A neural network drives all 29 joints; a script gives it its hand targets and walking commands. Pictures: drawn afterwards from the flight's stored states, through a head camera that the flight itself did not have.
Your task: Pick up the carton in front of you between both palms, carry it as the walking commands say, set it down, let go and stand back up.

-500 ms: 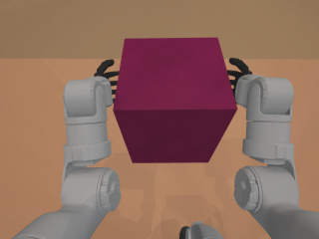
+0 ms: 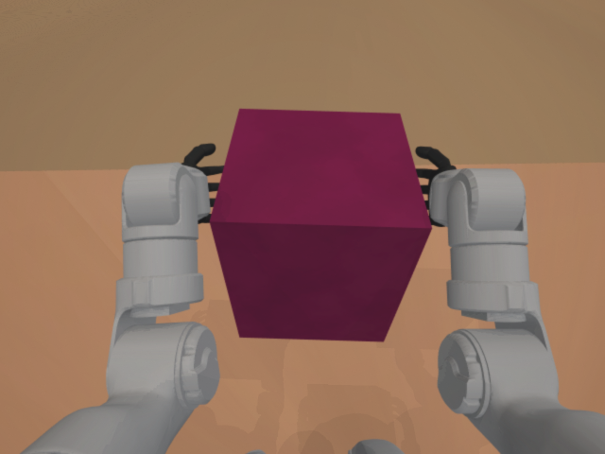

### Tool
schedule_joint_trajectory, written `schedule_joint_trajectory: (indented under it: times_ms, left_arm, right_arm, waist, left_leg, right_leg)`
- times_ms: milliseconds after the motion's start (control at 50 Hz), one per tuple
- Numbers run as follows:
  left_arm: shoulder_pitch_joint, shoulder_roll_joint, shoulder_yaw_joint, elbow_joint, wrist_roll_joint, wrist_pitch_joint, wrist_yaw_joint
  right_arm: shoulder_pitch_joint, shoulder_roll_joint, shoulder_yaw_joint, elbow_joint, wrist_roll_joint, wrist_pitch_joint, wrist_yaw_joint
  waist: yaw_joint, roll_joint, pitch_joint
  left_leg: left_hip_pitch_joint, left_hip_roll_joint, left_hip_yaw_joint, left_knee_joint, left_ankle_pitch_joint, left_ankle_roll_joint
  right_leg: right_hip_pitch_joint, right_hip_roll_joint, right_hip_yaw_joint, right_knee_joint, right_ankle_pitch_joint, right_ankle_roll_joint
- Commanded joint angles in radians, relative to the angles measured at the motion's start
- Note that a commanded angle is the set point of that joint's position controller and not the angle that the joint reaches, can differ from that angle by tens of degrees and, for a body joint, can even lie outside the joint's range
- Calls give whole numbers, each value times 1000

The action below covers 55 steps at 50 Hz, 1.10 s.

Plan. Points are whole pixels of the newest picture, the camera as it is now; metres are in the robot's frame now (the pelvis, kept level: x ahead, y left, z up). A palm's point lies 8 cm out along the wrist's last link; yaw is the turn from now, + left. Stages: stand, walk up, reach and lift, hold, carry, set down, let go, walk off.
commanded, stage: carry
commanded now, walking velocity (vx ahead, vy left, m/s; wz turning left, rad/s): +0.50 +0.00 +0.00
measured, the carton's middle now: (315, 231) +0.38 -0.02 +0.08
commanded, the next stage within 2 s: none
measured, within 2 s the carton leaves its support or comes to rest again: neither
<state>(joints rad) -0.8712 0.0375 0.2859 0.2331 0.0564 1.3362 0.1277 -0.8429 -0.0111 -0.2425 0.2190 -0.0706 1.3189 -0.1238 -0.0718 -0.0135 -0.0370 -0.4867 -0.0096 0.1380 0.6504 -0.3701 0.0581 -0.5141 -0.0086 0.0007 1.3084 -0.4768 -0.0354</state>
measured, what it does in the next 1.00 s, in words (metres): climbs: right foot 0.04 m higher, then left foot 0.03 m higher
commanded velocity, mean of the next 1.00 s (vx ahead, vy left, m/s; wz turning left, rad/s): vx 0.50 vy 0.00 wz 0.00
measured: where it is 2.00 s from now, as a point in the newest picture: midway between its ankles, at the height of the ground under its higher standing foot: (292, 181)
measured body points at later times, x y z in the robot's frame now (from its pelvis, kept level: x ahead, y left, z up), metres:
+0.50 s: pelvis +0.29 -0.04 +0.05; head +0.32 -0.04 +0.50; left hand +0.66 +0.15 +0.19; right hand +0.70 -0.15 +0.20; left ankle +0.29 +0.07 -0.58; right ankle +0.31 -0.12 -0.68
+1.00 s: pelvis +0.59 +0.00 +0.09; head +0.62 +0.00 +0.54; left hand +1.00 +0.12 +0.25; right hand +0.97 -0.18 +0.25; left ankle +0.54 +0.09 -0.65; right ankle +0.71 -0.12 -0.58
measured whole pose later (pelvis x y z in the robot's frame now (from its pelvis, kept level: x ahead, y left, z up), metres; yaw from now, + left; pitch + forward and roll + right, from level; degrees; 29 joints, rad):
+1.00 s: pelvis +0.59 +0.00 +0.09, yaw +0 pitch +5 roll +0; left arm -0.90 0.02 0.31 0.11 0.08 1.36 0.13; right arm -0.88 -0.03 -0.26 0.13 -0.02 1.33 -0.16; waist -0.09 0.00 -0.02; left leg -0.24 0.01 0.12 0.46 -0.45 0.03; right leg -0.77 -0.05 -0.06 0.94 -0.37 -0.04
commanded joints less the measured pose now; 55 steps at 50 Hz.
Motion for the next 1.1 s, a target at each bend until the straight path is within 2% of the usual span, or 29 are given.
schedule_joint_trajectory:
  times_ms: [0, 100, 140, 200, 240, 260, 280, 300, 320, 360, 380, 420, 460, 520, 580, 620, 640, 660, 680, 700, 720, 740, 760, 800, 920, 1000, 1040, 1060, 1080]
  left_arm:
    - [-765, -1086, -515, -144, -365, -31, -187]
    - [-728, -1008, -527, -212, -324, -22, -148]
    - [-710, -987, -538, -200, -317, -11, -147]
    - [-686, -985, -551, -140, -317, 1, -159]
    - [-664, -1002, -548, -81, -326, 3, -174]
    - [-656, -1007, -541, -45, -333, 0, -182]
    - [-626, -1013, -532, -22, -337, -6, -191]
    - [-653, -1015, -526, -19, -341, -20, -196]
    - [-685, -1058, -533, -43, -365, -23, -205]
    - [-806, -1136, -586, -145, -449, -31, -222]
    - [-866, -1164, -614, -198, -487, -38, -227]
    - [-936, -1195, -642, -267, -541, -46, -232]
    - [-944, -1190, -641, -299, -560, -45, -234]
    - [-921, -1150, -630, -301, -554, -34, -230]
    - [-849, -1114, -614, -226, -519, -18, -229]
    - [-813, -1101, -602, -166, -491, -13, -232]
    - [-796, -1098, -593, -136, -478, -10, -232]
    - [-785, -1094, -584, -106, -460, -7, -233]
    - [-773, -1098, -568, -88, -451, -4, -236]
    - [-780, -1094, -549, -66, -432, -5, -238]
    - [-799, -1112, -538, -59, -416, -13, -234]
    - [-795, -1105, -526, -65, -403, -17, -228]
    - [-794, -1107, -519, -76, -394, -20, -220]
    - [-773, -1094, -504, -104, -371, -24, -198]
    - [-740, -1009, -513, -178, -327, -14, -152]
    - [-702, -995, -529, -112, -320, 3, -161]
    - [-678, -1010, -525, -52, -328, 3, -176]
    - [-657, -1012, -518, -15, -334, -1, -184]
    - [-643, -1004, -509, 0, -336, -9, -192]
  right_arm:
    - [-963, 1152, 586, -256, 548, -29, 230]
    - [-938, 1102, 592, -312, 569, -13, 224]
    - [-890, 1076, 584, -278, 545, -1, 222]
    - [-825, 1049, 567, -191, 502, 13, 226]
    - [-796, 1041, 552, -133, 476, 16, 230]
    - [-772, 1040, 541, -101, 464, 16, 232]
    - [-787, 1034, 530, -88, 452, 16, 236]
    - [-778, 1057, 513, -76, 441, 17, 240]
    - [-815, 1062, 513, -66, 431, 11, 238]
    - [-800, 1064, 486, -77, 412, -1, 224]
    - [-791, 1059, 473, -87, 400, -4, 213]
    - [-782, 1044, 457, -119, 377, -7, 191]
    - [-770, 1018, 453, -143, 355, -8, 173]
    - [-757, 973, 457, -159, 331, 0, 156]
    - [-723, 958, 473, -122, 320, 15, 159]
    - [-710, 967, 478, -77, 327, 22, 172]
    - [-695, 972, 478, -41, 334, 21, 180]
    - [-671, 972, 470, 0, 345, 16, 187]
    - [-660, 963, 459, 17, 348, 7, 193]
    - [-670, 983, 458, 31, 351, -1, 200]
    - [-722, 1019, 475, -17, 378, -2, 210]
    - [-781, 1074, 509, -70, 426, -8, 220]
    - [-857, 1102, 532, -130, 471, -15, 229]
    - [-961, 1148, 570, -222, 540, -22, 236]
    - [-950, 1103, 574, -276, 565, -7, 228]
    - [-853, 1066, 552, -170, 511, 12, 228]
    - [-816, 1056, 537, -112, 485, 15, 232]
    - [-804, 1049, 526, -84, 471, 16, 235]
    - [-805, 1058, 514, -73, 460, 18, 238]
  waist:
    - [24, 81, -496]
    - [4, 102, -484]
    - [0, 119, -467]
    - [8, 156, -434]
    - [80, 156, -465]
    - [127, 106, -528]
    - [186, 9, -618]
    - [169, -296, -640]
    - [172, -261, -568]
    - [171, -40, -511]
    - [160, -12, -500]
    - [140, -50, -514]
    - [140, -77, -500]
    - [144, -91, -470]
    - [142, -134, -437]
    - [98, -143, -440]
    - [50, -107, -476]
    - [2, -25, -555]
    - [-29, 204, -652]
    - [-47, 356, -607]
    - [-21, 226, -547]
    - [-33, 101, -511]
    - [-21, 43, -485]
    - [16, 71, -492]
    - [3, 111, -466]
    - [18, 159, -431]
    - [99, 131, -482]
    - [148, 79, -557]
    - [169, -131, -669]
  left_leg:
    - [611, 277, -477, -241, 195, 146]
    - [623, 272, -359, -292, 221, 190]
    - [586, 261, -288, -301, 263, 178]
    - [546, 231, -187, -281, 386, 137]
    - [463, 202, -84, -111, 650, 81]
    - [355, 167, -18, 67, 737, 31]
    - [135, 120, -5, 295, 486, -21]
    - [-180, -27, -45, 532, -20, -54]
    - [-335, -50, -146, 727, -167, -35]
    - [-404, 11, -178, 817, -117, -11]
    - [-399, 36, -180, 762, -83, -4]
    - [-348, 48, -165, 673, -58, 0]
    - [-363, 48, -132, 611, -71, -6]
    - [-320, 74, -110, 383, -27, -19]
    - [-143, 32, -23, 130, 45, -22]
    - [59, -34, 75, 22, 64, -4]
    - [245, -78, 131, -72, 103, 8]
    - [522, -37, 55, -81, 80, 33]
    - [747, 258, -471, -176, -132, 163]
    - [843, 349, -851, -327, -12, 257]
    - [821, 370, -799, -272, 118, 265]
    - [751, 346, -691, -207, 276, 252]
    - [696, 325, -604, -189, 354, 214]
    - [633, 284, -493, -229, 220, 153]
    - [580, 268, -320, -302, 221, 181]
    - [505, 230, -180, -283, 369, 129]
    - [413, 193, -59, -63, 658, 65]
    - [274, 156, -12, 125, 669, 12]
    - [-8, 78, -18, 409, 339, -52]
  right_leg:
    - [-317, -39, 35, 32, 43, -22]
    - [-356, -55, -26, -176, 75, 7]
    - [-279, -55, -48, -344, 114, 7]
    - [-126, 11, -154, -563, 147, -8]
    - [160, 95, -257, -699, 195, -29]
    - [425, 100, -239, -747, 213, -56]
    - [695, -83, 63, -792, 31, -117]
    - [855, -307, 601, -913, 94, -270]
    - [848, -326, 685, -933, 261, -302]
    - [763, -302, 478, -833, 519, -266]
    - [718, -281, 417, -843, 499, -229]
    - [666, -259, 340, -883, 360, -191]
    - [645, -260, 297, -905, 328, -205]
    - [603, -252, 199, -937, 335, -205]
    - [520, -210, 81, -946, 386, -162]
    - [456, -199, 16, -865, 546, -128]
    - [404, -170, -60, -724, 675, -92]
    - [276, -138, -108, -535, 679, -45]
    - [18, -60, -107, -245, 376, 25]
    - [-250, 94, -47, -51, -74, 37]
    - [-344, 41, 31, 99, -65, 13]
    - [-378, 14, 31, 149, -31, -1]
    - [-388, -14, 35, 132, -13, -10]
    - [-342, -35, 36, 27, 29, -22]
    - [-301, -58, -35, -280, 86, 5]
    - [-71, 22, -172, -582, 145, -11]
    - [258, 110, -274, -726, 212, -35]
    - [544, 71, -192, -739, 199, -68]
    - [801, -225, 320, -813, -1, -193]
